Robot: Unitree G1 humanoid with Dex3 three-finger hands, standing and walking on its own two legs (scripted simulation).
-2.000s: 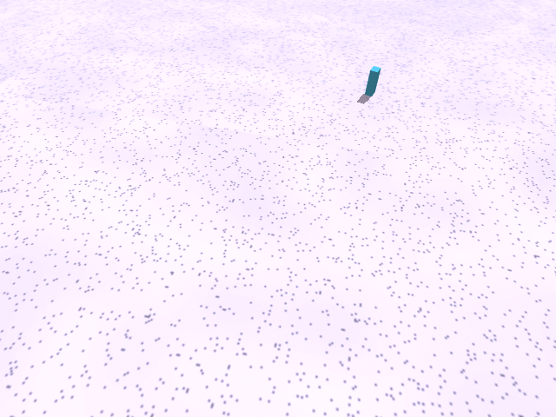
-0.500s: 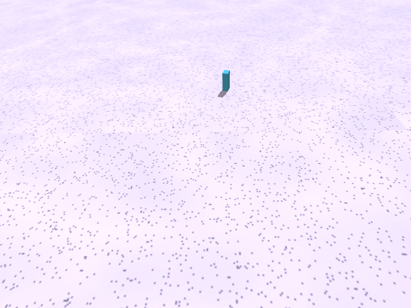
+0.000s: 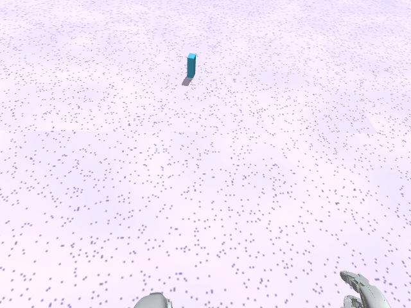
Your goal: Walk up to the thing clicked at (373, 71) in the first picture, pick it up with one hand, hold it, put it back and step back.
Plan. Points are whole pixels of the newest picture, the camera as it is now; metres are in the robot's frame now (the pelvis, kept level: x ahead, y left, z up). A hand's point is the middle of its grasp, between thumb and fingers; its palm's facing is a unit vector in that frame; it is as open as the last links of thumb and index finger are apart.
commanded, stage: walk up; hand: left
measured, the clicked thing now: (191, 66) +1.80 +0.11 -0.67
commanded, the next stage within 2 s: none
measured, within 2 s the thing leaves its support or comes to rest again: neither
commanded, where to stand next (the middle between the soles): +1.42 -0.07 m, yaw -4 degrees
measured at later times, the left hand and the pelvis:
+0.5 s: hand (140, 166) +0.46 +0.19 -0.10, palm faces -0.07 -0.92 -0.38, open 7.3 cm; pelvis +0.31 -0.07 +0.01, yaw -4 degrees
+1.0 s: hand (134, 130) +0.63 +0.24 -0.14, palm faces -0.09 -0.93 -0.36, open 7.4 cm; pelvis +0.58 -0.04 +0.01, yaw -5 degrees
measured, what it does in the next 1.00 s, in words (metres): walks ahead: right foot, then left foot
